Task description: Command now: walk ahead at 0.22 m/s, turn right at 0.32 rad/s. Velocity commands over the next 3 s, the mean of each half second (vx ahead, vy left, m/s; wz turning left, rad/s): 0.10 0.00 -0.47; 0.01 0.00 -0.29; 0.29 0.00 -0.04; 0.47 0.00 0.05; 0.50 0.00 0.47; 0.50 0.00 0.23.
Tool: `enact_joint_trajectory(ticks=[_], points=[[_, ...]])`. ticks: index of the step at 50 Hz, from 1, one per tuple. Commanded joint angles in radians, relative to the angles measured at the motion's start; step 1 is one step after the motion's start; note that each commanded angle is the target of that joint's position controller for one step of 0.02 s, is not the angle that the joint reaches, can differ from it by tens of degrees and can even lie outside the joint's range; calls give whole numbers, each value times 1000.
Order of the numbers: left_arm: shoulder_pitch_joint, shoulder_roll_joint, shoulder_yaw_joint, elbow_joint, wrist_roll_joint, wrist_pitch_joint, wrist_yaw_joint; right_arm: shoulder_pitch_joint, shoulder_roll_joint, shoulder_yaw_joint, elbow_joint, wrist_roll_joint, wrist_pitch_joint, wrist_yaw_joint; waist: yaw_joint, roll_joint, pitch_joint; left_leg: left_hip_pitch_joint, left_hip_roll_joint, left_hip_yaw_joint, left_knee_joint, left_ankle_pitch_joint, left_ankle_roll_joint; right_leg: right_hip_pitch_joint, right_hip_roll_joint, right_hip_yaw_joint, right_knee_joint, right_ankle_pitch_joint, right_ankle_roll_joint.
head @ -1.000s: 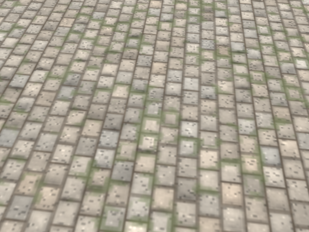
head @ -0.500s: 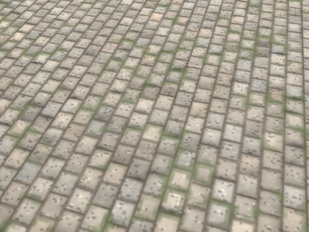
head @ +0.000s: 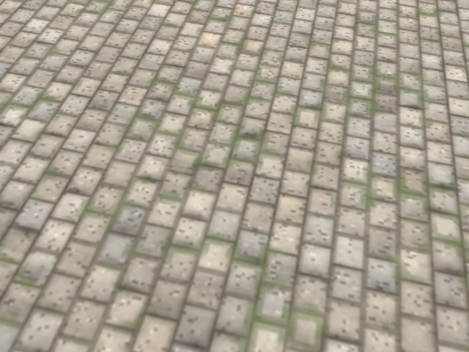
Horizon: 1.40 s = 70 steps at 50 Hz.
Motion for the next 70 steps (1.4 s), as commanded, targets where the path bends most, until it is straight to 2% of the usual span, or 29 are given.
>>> enact_joint_trajectory(ticks=[1,10,13,15,16,17,18,19,21,28,36,37,38,39,41,43,46,49,52,53,54,56,58,61,63,64,65,67,70], points=[[91,39,20,-51,8,29,9,-53,-136,-36,-44,-5,-18,-16,47,139,-99,65,291,-112,-151,670,175,-5,-40,18,-57,106,24],[-110,48,30,-182,15,47,-37,-29,-191,-54,5,22,53,-58,-23,119,-85,196,316,12,-105,458,146,5,-36,-59,-383,241,-8],[-119,57,40,-218,11,55,-51,-36,-206,-63,8,41,73,-61,-17,132,-77,239,343,0,-6,460,118,20,-13,-91,-459,148,-43],[-43,83,57,-211,14,50,-47,-24,-194,-62,17,50,80,-65,27,95,-116,209,282,53,174,486,44,188,35,-110,-637,318,-92],[39,186,91,-205,18,47,-27,13,-172,-56,13,26,74,-62,43,-51,-189,70,193,102,395,316,-37,398,-56,52,-668,745,-155],[59,289,108,-220,32,50,-7,14,-107,-32,-32,-20,65,-50,10,-289,-236,-292,19,98,724,-480,-128,639,-304,404,-631,1177,-362],[80,228,88,-231,39,40,-15,-25,-127,-32,-35,-5,58,-38,63,-171,-377,-348,-4,-129,864,-585,-124,660,-352,493,-669,1043,-448],[25,197,80,-243,33,30,-20,-78,-156,-40,-44,28,61,-34,60,-91,-307,-388,26,-162,893,-516,-111,605,-302,401,-691,935,-404],[-75,144,66,-255,5,33,-9,-96,-158,-46,-34,19,75,-53,17,-2,-197,-398,62,-167,787,-377,-109,470,-213,302,-724,694,-302],[-102,174,77,-281,14,57,22,-77,-115,-35,-37,20,90,-61,-8,-81,-197,-201,10,-161,474,-225,-143,308,-126,280,-758,483,-264],[-115,123,44,-275,19,78,16,-12,-113,-35,-24,20,71,-26,-21,-115,-157,44,14,-108,60,-64,-78,230,-87,328,-692,271,-185],[-79,96,34,-267,23,76,18,3,-148,-40,-27,2,67,-25,-13,-53,-151,114,98,-182,-7,-7,-43,176,-40,290,-633,182,-131],[-28,50,22,-267,39,70,15,1,-221,-51,-41,-15,69,-30,36,168,-152,168,294,-386,-58,134,37,80,92,155,-440,-42,-64],[-84,99,39,-298,30,58,18,-26,-219,-48,-37,-38,67,-27,20,323,-96,20,411,-555,-122,134,189,35,132,82,-324,-199,-24],[-95,164,67,-266,20,61,23,-92,-179,-39,-59,-17,53,-34,15,212,-64,17,340,-466,-114,112,182,27,109,117,-105,-146,10],[-55,114,59,-231,27,77,28,-113,-150,-28,-55,12,49,-38,24,179,-65,64,287,-380,-78,183,144,20,90,125,-59,-86,43],[-77,24,25,-226,22,75,20,-92,-122,-18,-32,15,65,-40,8,202,-91,110,209,-262,-36,278,115,120,49,27,-282,-55,67],[-98,27,22,-217,9,70,15,-35,-152,-23,-8,20,81,-40,-23,226,-113,154,209,-271,8,322,122,233,55,-30,-549,30,63],[-35,80,26,-185,25,73,19,13,-119,-6,15,18,67,-29,-14,138,-144,31,166,-253,10,24,23,484,-6,37,-741,307,-3],[-25,148,42,-175,24,77,23,37,-108,-4,12,5,54,-19,-54,8,-142,-32,75,-160,46,-169,-15,484,-43,73,-660,228,-61],[7,139,50,-157,21,77,12,-14,-98,0,11,10,49,-19,-9,-75,-120,-29,1,-59,127,-307,-53,383,-44,107,-700,-90,-121],[36,140,46,-154,31,57,6,-99,-101,-7,-16,31,39,-24,31,-155,18,-149,-24,-16,300,-322,-62,298,-152,311,-873,-389,-192],[39,139,42,-144,16,29,12,-99,-107,-14,-30,48,23,-23,21,-210,100,-206,22,-73,364,-323,-20,265,-226,416,-919,-355,-232],[-31,123,35,-158,-5,15,11,-13,-87,-16,4,56,-8,0,-47,-166,68,-10,26,-59,146,-246,41,218,-173,296,-877,-196,-182],[-68,81,24,-174,6,11,10,132,-116,-35,75,40,-7,4,-102,-88,-7,257,26,-88,88,-106,29,102,-81,166,-724,-61,-124],[-93,13,5,-202,15,2,9,235,-182,-51,94,38,-7,-1,-126,106,-34,374,187,-340,-42,-239,84,-31,23,31,-447,-21,-58],[-107,27,9,-254,-5,-16,18,303,-281,-73,101,31,-10,11,-141,339,-33,419,393,-755,-210,-409,234,-215,93,-19,-178,-162,-24],[-81,92,29,-233,-27,-39,9,203,-172,-38,71,27,-20,1,-85,190,65,373,393,-714,-223,-478,236,-358,-11,62,40,-92,-58],[-89,65,30,-211,3,-51,-10,143,-148,-23,52,22,-11,-6,-55,128,53,323,289,-465,-249,-215,153,-314,-77,26,-38,115,-68]])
